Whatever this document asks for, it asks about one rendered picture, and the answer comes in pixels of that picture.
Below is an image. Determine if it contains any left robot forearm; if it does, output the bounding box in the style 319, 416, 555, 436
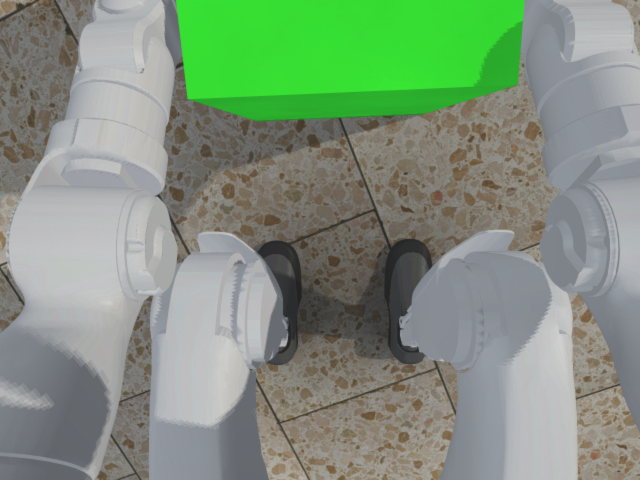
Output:
6, 0, 182, 286

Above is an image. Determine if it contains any left robot upper arm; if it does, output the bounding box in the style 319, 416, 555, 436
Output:
0, 185, 178, 480

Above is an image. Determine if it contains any right robot upper arm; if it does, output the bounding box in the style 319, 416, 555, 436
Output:
540, 176, 640, 432

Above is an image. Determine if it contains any carton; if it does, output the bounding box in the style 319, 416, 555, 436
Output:
176, 0, 525, 121

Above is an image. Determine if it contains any right robot forearm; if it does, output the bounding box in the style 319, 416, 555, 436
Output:
520, 0, 640, 191

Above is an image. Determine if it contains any left robot thigh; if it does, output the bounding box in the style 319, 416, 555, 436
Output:
149, 252, 278, 480

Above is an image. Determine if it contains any right robot foot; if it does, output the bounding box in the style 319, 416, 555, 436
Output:
384, 239, 432, 364

